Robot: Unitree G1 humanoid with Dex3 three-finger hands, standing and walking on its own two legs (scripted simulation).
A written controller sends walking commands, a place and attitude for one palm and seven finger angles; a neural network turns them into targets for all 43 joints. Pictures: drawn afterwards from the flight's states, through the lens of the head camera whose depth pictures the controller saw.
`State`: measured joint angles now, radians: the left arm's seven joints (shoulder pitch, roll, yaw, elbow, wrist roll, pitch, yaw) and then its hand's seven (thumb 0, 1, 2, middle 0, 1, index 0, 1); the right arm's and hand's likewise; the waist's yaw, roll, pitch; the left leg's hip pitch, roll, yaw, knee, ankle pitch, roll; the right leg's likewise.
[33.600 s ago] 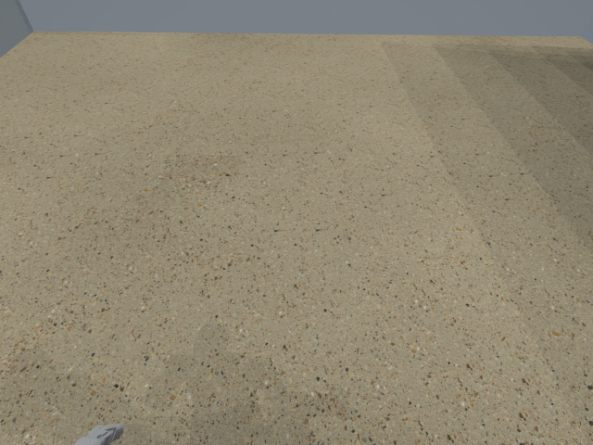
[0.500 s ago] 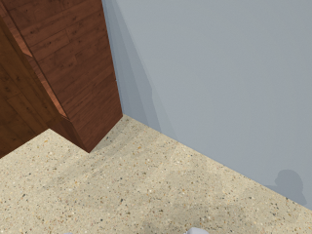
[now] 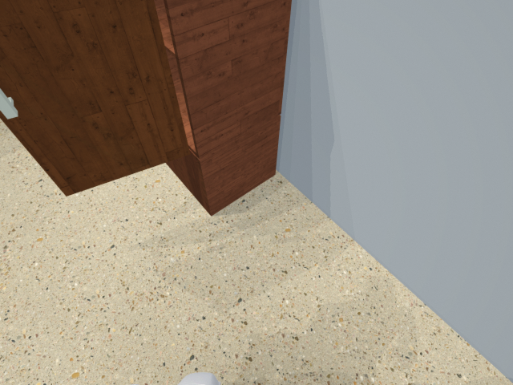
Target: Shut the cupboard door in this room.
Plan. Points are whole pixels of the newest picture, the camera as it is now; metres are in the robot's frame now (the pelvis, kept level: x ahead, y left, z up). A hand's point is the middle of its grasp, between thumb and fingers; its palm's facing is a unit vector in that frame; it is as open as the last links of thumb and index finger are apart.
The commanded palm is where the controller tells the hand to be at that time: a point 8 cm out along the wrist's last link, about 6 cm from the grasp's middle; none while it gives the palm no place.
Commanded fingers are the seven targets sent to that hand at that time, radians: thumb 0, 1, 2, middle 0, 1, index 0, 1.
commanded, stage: turn to face it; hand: left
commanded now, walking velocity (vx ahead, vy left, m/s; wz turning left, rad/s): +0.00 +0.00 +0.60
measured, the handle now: out of the picture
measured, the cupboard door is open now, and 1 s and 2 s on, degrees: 77 77 77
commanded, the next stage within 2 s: take the last steps up to it in 0.72 s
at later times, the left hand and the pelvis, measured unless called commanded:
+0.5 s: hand out of the picture +0.08 +0.25 -0.14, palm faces +0.24 -0.93 -0.27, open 7.3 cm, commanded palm none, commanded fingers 0.00 0.90 0.90 -0.20 -0.30 -0.20 -0.30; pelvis +0.00 +0.02 +0.00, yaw +14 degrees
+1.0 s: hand out of the picture -0.11 +0.18 -0.17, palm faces +0.49 -0.84 -0.23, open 7.3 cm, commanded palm none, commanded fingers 0.00 0.90 0.90 -0.20 -0.30 -0.20 -0.30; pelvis -0.02 +0.01 +0.00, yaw +26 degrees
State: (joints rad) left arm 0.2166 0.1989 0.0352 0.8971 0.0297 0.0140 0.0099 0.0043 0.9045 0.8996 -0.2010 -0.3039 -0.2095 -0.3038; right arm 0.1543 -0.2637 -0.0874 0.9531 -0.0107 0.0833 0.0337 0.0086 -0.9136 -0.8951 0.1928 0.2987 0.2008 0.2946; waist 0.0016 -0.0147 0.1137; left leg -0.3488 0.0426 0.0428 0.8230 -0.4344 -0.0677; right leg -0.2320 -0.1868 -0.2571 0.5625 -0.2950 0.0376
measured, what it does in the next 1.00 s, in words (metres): steps on the spot, turning left: left foot, then right foot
